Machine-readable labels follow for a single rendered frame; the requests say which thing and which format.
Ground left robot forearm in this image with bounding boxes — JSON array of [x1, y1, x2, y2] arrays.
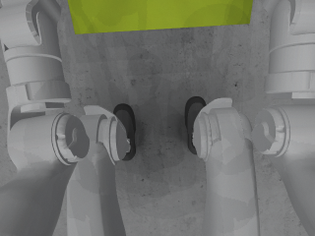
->
[[0, 0, 72, 156]]

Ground carton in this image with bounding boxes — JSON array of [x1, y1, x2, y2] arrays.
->
[[67, 0, 253, 34]]

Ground right robot forearm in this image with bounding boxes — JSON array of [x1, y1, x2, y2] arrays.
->
[[261, 0, 315, 105]]

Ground robot right foot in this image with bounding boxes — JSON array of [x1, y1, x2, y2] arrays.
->
[[184, 96, 207, 155]]

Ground right robot upper arm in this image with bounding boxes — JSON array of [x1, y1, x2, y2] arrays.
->
[[251, 104, 315, 236]]

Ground right robot shin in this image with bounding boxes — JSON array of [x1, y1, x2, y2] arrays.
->
[[192, 97, 253, 148]]

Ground left robot upper arm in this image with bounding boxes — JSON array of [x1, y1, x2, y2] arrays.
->
[[0, 112, 90, 236]]

